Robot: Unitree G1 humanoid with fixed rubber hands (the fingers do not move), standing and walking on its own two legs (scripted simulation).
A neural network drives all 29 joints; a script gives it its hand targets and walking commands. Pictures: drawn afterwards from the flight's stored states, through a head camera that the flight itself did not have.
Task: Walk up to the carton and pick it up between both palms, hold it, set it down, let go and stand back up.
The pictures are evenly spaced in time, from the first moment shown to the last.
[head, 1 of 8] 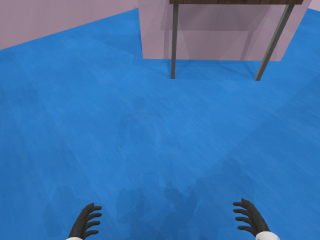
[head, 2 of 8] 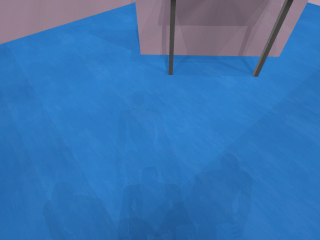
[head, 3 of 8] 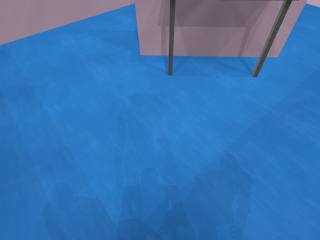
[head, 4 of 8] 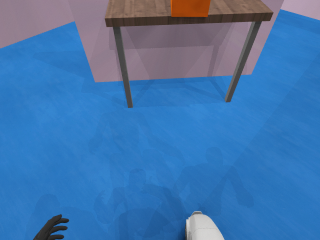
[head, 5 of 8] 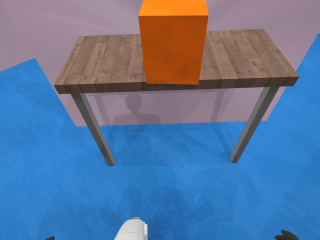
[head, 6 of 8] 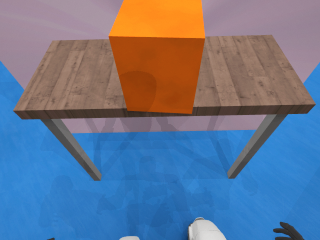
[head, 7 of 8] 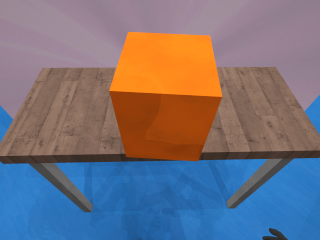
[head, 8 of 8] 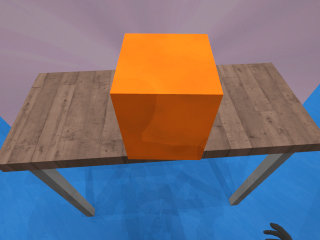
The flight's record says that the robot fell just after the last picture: no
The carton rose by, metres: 0.00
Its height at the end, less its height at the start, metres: +0.00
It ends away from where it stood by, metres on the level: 0.00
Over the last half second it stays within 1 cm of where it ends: yes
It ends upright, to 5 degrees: yes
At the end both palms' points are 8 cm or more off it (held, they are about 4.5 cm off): yes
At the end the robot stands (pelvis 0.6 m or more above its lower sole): yes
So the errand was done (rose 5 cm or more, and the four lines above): no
